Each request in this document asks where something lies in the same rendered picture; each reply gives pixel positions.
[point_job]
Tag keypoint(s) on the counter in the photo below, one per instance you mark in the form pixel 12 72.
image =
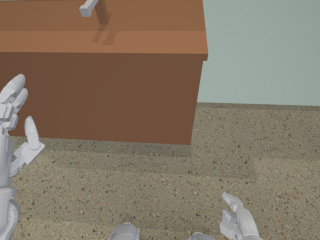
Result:
pixel 128 73

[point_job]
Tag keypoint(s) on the robot left thigh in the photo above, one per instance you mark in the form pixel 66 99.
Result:
pixel 126 231

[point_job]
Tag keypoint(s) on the left robot forearm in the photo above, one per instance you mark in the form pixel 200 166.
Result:
pixel 9 212

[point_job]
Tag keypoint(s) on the right robot hand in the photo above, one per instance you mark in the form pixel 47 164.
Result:
pixel 241 224

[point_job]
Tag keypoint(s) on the left robot hand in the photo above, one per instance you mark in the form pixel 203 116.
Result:
pixel 12 98

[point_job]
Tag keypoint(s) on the tap lever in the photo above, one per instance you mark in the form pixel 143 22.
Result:
pixel 86 9

